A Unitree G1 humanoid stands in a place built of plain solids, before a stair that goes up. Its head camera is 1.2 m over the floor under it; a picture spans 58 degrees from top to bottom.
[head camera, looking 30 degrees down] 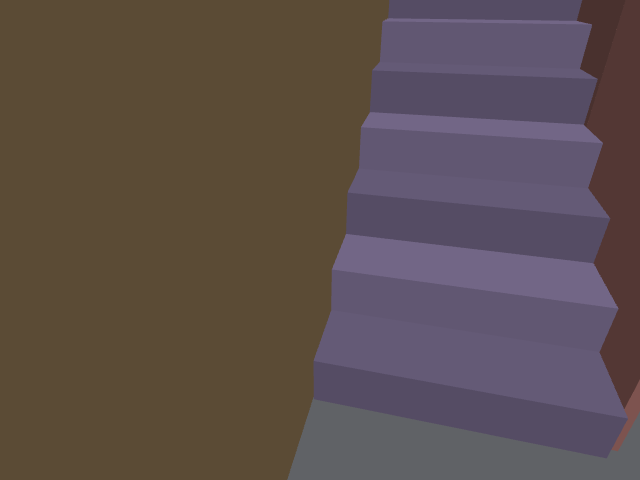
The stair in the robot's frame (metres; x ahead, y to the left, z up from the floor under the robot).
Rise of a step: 0.18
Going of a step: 0.26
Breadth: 0.90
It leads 14 degrees to the right of straight ahead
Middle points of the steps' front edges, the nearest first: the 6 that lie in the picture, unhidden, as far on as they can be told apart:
0.89 -0.41 0.18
1.15 -0.48 0.36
1.40 -0.54 0.54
1.65 -0.60 0.72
1.91 -0.66 0.90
2.16 -0.73 1.07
